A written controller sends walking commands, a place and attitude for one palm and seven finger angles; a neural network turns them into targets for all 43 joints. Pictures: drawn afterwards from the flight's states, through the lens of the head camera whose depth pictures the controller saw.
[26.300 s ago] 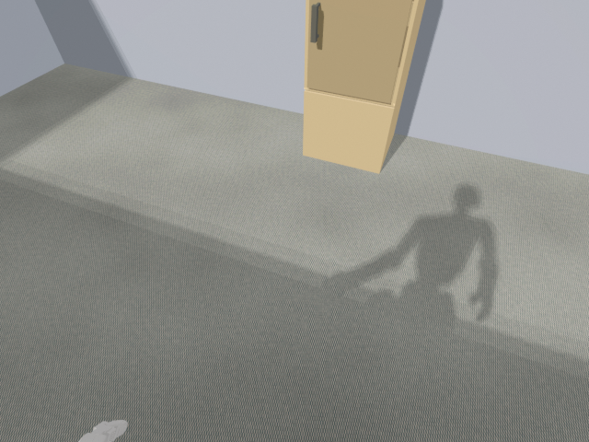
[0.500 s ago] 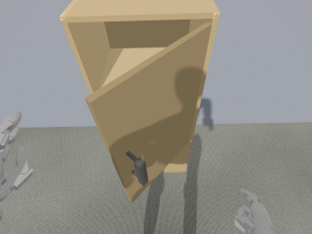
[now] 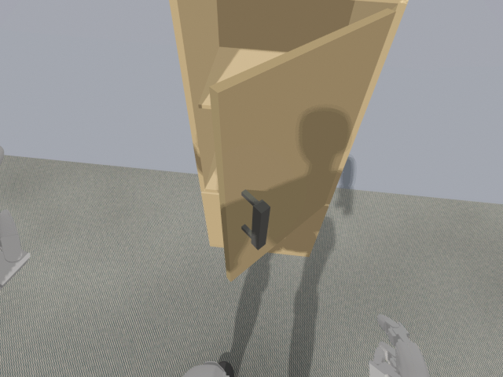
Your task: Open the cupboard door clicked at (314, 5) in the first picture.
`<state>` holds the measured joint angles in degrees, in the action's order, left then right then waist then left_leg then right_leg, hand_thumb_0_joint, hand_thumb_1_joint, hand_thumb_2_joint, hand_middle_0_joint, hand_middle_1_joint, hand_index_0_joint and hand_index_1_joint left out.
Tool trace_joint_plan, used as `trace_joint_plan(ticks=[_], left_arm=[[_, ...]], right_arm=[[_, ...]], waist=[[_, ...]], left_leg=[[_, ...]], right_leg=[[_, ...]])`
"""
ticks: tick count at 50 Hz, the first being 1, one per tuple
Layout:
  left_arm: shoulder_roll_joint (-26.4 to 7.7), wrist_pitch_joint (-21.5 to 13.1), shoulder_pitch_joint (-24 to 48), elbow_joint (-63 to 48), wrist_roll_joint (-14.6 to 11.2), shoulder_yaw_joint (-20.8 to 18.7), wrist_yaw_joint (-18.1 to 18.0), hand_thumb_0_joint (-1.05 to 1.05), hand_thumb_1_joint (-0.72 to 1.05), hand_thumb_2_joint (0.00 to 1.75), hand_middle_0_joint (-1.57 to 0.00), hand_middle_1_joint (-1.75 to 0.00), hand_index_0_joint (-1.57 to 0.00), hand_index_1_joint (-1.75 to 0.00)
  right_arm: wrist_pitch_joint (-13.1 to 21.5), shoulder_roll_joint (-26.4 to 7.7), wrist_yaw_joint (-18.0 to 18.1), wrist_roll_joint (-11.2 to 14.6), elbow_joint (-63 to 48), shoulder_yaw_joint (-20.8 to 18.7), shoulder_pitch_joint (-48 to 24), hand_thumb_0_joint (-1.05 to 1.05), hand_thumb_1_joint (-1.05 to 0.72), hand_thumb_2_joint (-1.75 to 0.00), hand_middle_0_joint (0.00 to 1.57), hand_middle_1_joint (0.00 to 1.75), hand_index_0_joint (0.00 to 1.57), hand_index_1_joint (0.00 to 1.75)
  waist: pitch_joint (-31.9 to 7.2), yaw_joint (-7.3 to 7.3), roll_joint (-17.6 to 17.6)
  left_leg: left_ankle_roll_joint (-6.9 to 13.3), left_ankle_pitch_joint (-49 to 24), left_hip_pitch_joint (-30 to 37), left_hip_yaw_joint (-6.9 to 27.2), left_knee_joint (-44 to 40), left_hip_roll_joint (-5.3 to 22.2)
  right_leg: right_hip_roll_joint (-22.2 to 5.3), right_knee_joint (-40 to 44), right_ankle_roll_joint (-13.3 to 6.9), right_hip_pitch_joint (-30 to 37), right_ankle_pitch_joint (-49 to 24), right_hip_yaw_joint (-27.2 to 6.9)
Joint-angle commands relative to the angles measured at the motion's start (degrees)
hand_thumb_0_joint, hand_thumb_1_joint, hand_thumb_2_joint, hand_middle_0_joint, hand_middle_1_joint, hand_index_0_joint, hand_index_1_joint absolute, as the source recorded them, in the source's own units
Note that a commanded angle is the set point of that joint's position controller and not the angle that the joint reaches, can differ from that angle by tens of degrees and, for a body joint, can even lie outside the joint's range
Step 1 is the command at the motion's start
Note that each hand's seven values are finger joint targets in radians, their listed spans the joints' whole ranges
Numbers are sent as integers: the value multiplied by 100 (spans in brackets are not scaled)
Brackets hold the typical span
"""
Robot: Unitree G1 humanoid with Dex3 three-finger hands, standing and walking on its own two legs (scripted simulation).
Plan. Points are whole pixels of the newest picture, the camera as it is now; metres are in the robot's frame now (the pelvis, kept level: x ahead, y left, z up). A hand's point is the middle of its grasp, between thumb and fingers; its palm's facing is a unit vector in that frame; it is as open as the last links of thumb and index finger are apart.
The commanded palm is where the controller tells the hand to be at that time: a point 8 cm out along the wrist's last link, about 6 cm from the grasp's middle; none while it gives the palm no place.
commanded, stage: step back with the hand held close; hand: left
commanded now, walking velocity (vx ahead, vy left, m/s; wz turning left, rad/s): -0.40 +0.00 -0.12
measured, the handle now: (253, 219) +0.41 +0.02 -0.03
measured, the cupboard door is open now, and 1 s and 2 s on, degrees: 48 48 48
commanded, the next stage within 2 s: stop stepping back and stand still in 0.24 s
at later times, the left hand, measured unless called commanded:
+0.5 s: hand out of the picture +0.10 +0.23 +0.17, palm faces +0.26 -0.84 -0.48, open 7.4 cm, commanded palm +0.03 +0.29 +0.19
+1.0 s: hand out of the picture +0.03 +0.20 +0.17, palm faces +0.26 -0.85 -0.46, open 7.4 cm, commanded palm -0.02 +0.27 +0.19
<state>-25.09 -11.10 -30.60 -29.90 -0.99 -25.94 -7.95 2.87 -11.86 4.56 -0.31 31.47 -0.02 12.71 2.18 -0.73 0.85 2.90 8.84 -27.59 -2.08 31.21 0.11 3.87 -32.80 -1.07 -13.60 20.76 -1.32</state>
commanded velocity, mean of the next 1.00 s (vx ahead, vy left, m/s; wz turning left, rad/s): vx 0.00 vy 0.04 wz -0.04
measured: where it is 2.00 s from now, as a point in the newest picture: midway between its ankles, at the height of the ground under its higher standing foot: outside the picture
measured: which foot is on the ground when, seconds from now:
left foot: down 0.00-0.04, up 0.06-0.16, down 0.18-0.56, up 0.58-0.76, down 0.78-1.00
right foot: down 0.00-0.22, up 0.24-0.54, down 0.56-1.00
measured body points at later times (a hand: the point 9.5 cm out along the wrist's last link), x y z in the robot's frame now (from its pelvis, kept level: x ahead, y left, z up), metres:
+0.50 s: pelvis -0.13 +0.00 +0.01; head -0.10 +0.02 +0.46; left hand +0.08 +0.28 +0.20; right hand +0.03 -0.23 -0.06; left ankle +0.00 +0.10 -0.72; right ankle -0.25 -0.09 -0.70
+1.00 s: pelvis -0.20 -0.01 +0.00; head -0.22 -0.01 +0.45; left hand +0.01 +0.25 +0.19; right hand -0.11 -0.28 -0.09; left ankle -0.16 +0.10 -0.72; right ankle -0.28 -0.07 -0.73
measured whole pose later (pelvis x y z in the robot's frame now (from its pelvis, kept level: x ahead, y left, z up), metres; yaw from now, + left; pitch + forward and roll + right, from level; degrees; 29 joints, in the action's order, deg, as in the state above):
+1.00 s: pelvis -0.20 -0.01 +0.00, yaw -8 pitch -1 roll +0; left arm -23.2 -12.1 -33.1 -27.0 -1.9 -21.7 -7.9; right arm 5.9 -12.2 3.6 0.2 37.2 -0.5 15.7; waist -1.4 -2.2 -0.8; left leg 0.6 18.0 -20.4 -2.2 39.4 1.2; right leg 4.0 -30.7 -4.4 -6.8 23.0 1.5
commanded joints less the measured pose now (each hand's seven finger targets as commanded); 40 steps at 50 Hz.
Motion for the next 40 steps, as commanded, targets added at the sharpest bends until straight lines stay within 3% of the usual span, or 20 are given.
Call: trace_joint_plan(ticks=[1,2,4,7,9,10,12,14,17,20,24,25,26,27,28,29,30,32,36,40], left_arm=[[-983,-490,-166,-1351,-221,-627,-167,0,90,90,-20,-30,-20,-30],[-1001,-528,-148,-1221,-214,-608,-225,0,90,90,-20,-30,-20,-30],[-1038,-420,156,-1215,-141,-510,-218,0,90,90,-20,-30,-20,-30],[-1056,-321,493,-1151,-118,-447,-245,0,90,90,-20,-30,-20,-30],[-1090,-317,763,-1248,-112,-455,-248,0,90,90,-20,-30,-20,-30],[-1145,-325,916,-1314,-48,-435,-244,0,90,90,-20,-30,-20,-30],[-1062,-345,433,-1087,-148,-513,-202,0,90,90,-20,-30,-20,-30],[-1022,-322,310,-1374,-197,-606,-153,0,90,90,-20,-30,-20,-30],[-784,-205,-185,-1391,-240,-488,-147,0,90,90,-20,-30,-20,-30],[-907,-109,-447,-1570,-286,-670,-191,0,90,90,-20,-30,-20,-30],[-973,-70,-532,-1610,-300,-683,-262,0,90,90,-20,-30,-20,-30],[-1155,-63,-579,-1621,-279,-801,-259,0,90,90,-20,-30,-20,-30],[-1154,-93,-587,-1629,-303,-765,-233,0,90,90,-20,-30,-20,-30],[-1338,-158,-496,-1685,-308,-879,-238,0,90,90,-20,-30,-20,-30],[-1529,-190,-224,-1868,-322,-978,-294,0,90,90,-20,-30,-20,-30],[-1676,-272,-200,-1746,-328,-1186,-338,0,90,90,-20,-30,-20,-30],[-1265,-209,40,-1417,-307,-821,-303,0,90,90,-20,-30,-20,-30],[-1064,-188,60,-853,-252,-661,-291,0,90,90,-20,-30,-20,-30],[-788,-219,731,56,-120,-202,-257,0,90,90,-20,-30,-20,-30],[-845,-315,847,56,-122,-190,-222,0,90,90,-20,-30,-20,-30]], right_arm=[[389,-634,-55,20,-711,-317,-602,0,-90,-90,20,30,20,30],[363,-634,-94,27,-548,-344,-493,0,-90,-90,20,30,20,30],[339,-651,-61,77,-550,-411,-553,0,-90,-90,20,30,20,30],[310,-596,71,21,-465,-269,-700,0,-90,-90,20,30,20,30],[293,-792,161,41,-448,-295,-824,0,-90,-90,20,30,20,30],[329,-792,168,32,-426,-334,-920,0,-90,-90,20,30,20,30],[444,-684,52,-49,-512,-354,-707,0,-90,-90,20,30,20,30],[491,-719,-41,-144,-501,-386,-705,0,-90,-90,20,30,20,30],[521,-745,-171,-27,-508,-428,-720,0,-90,-90,20,30,20,30],[547,-737,-180,14,-684,-351,-797,0,-90,-90,20,30,20,30],[570,-645,-85,3,-677,-238,-746,0,-90,-90,20,30,20,30],[528,-625,-66,-5,-679,-237,-711,0,-90,-90,20,30,20,30],[480,-536,-77,-15,-644,-216,-682,0,-90,-90,20,30,20,30],[435,-572,-84,-42,-535,-229,-610,0,-90,-90,20,30,20,30],[425,-597,-80,-64,-410,-186,-564,0,-90,-90,20,30,20,30],[455,-652,-95,-97,-376,-162,-556,0,-90,-90,20,30,20,30],[480,-659,-108,71,-268,-248,-401,0,-90,-90,20,30,20,30],[552,-671,-51,100,-303,-238,-531,0,-90,-90,20,30,20,30],[627,-682,82,68,-86,-200,-481,0,-90,-90,20,30,20,30],[603,-915,82,127,-224,-318,-381,0,-90,-90,20,30,20,30]], waist=[[-762,-13,-423],[-1096,-32,-680],[-1298,1,-1303],[-790,-64,-612],[-930,33,564],[-1017,78,983],[-1373,143,1233],[-1291,174,1118],[-1251,127,682],[-1041,82,1151],[-991,56,1427],[-948,12,1077],[-948,-32,414],[-878,-20,-423],[-834,26,-694],[-901,60,-545],[-1202,16,-1006],[-740,4,-919],[-112,-25,-415],[-214,2,-25]], left_leg=[[-274,759,1287,162,358,134],[-301,308,1657,32,1058,43],[-341,994,1231,157,1682,-124],[-307,336,1362,213,62,86],[-135,-2762,1995,659,-739,785],[-15,-3709,2084,843,-887,1229],[308,-4079,2088,1304,-1088,1765],[583,-2885,1263,1353,-1389,2006],[631,-1915,1361,932,-1399,1814],[366,1963,630,920,-2250,1465],[-291,3003,309,422,-2283,745],[-450,2576,513,67,-1699,355],[-465,1701,924,-170,-546,145],[-414,854,1373,62,978,97],[-386,572,889,159,1756,131],[-382,603,147,115,2091,189],[-416,755,-430,163,2355,-15],[-328,703,-352,91,1600,205],[-56,495,1137,-425,2,-54],[502,-107,2070,864,-392,749]], right_leg=[[-1092,1545,-416,-1013,-1084,-1437],[-1564,1620,-396,-1132,-2493,-1801],[-1700,1296,-478,-560,-3829,-1612],[-1276,787,-255,-455,-4220,-1131],[-361,192,233,-488,-3047,-434],[-202,-339,245,-408,-1468,-260],[-62,-1334,193,-558,505,-197],[-36,-2453,199,-274,863,-337],[-59,-2446,253,-517,527,-103],[-50,-1643,210,43,557,351],[196,697,-34,1227,894,1022],[1,1378,-136,1033,775,849],[-665,1945,-388,444,586,136],[-1612,2459,-760,-687,581,-1214],[-2243,2480,-1011,-694,-112,-1618],[-2356,2191,-1053,-65,-1507,-1443],[-2023,1789,-769,761,-2232,-1373],[-1793,1260,-542,982,-3539,-891],[-1463,968,-226,49,-2690,-456],[-763,-10,474,-756,-2009,-205]])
